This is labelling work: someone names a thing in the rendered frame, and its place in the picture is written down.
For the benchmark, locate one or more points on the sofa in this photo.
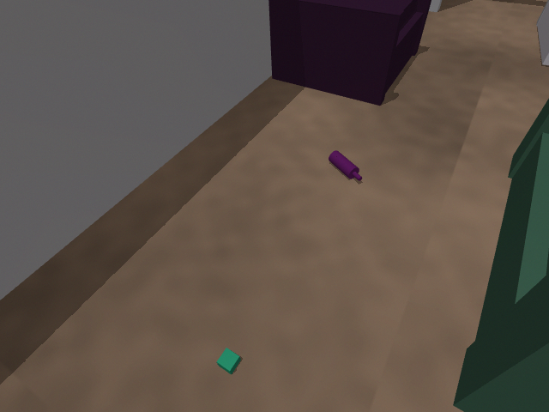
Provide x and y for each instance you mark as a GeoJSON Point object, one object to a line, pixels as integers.
{"type": "Point", "coordinates": [506, 369]}

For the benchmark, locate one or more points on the armchair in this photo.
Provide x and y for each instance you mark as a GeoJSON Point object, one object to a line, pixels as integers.
{"type": "Point", "coordinates": [351, 48]}

